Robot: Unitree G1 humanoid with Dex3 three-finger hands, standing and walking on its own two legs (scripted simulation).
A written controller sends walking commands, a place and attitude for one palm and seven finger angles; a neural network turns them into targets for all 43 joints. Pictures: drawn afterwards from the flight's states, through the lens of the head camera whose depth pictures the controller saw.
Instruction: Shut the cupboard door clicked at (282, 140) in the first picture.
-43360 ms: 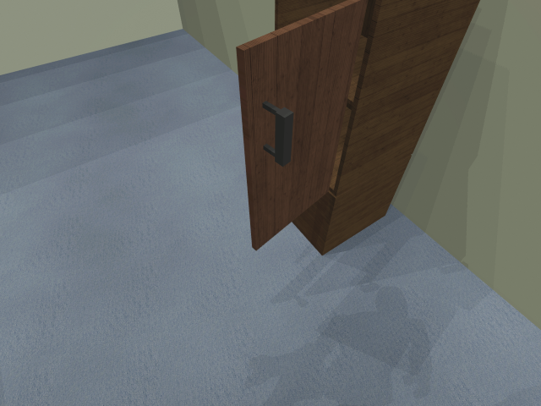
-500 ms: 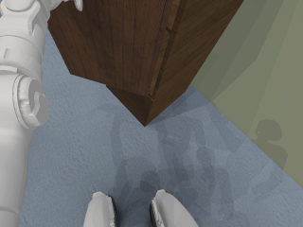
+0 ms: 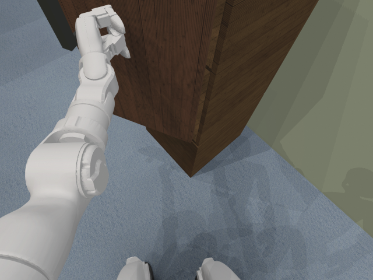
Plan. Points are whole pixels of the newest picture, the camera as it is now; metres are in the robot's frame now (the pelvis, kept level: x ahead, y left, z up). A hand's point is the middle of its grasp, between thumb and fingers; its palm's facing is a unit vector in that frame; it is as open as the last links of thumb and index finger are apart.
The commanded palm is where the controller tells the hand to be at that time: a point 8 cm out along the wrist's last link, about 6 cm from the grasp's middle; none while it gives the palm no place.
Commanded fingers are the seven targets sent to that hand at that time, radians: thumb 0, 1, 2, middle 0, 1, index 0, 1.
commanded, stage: pull the fist back off the door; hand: left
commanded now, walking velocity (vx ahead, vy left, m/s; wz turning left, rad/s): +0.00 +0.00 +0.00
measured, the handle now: (64, 15) +0.65 +0.15 +0.13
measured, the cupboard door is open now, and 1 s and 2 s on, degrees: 27 27 27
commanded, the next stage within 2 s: draw the hand back to the body in 0.36 s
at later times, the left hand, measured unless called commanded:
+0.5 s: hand (123, 65) +0.49 +0.04 +0.14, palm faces +0.09 -1.00 -0.02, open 3.1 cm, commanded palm +0.46 +0.09 +0.14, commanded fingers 0.00 0.90 0.90 -1.30 -1.50 -1.30 -1.50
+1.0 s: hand (59, 125) +0.37 +0.13 +0.17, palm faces +0.09 -1.00 +0.00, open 3.1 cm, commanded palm +0.32 +0.18 +0.18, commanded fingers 0.00 0.90 0.90 -1.11 -1.29 -1.11 -1.29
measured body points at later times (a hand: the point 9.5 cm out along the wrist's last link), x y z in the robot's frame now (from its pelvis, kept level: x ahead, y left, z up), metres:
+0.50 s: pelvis +0.00 -0.01 +0.01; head +0.07 -0.02 +0.46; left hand +0.48 +0.09 +0.14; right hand +0.06 -0.27 -0.12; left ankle +0.03 +0.13 -0.68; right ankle -0.06 -0.11 -0.68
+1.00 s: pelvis -0.01 -0.01 +0.04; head -0.01 -0.03 +0.49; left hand +0.36 +0.18 +0.17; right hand +0.10 -0.26 -0.08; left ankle +0.03 +0.13 -0.68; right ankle -0.06 -0.11 -0.68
